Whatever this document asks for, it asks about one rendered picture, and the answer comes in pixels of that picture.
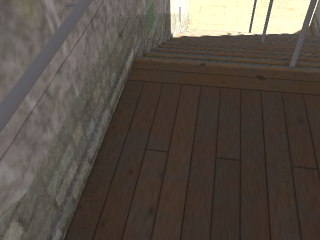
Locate stairs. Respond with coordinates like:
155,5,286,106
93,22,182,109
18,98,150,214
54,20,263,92
143,29,320,68

